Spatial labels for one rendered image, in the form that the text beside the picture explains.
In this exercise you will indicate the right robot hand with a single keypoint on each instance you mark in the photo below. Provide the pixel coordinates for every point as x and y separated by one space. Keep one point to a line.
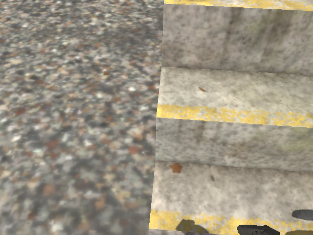
248 229

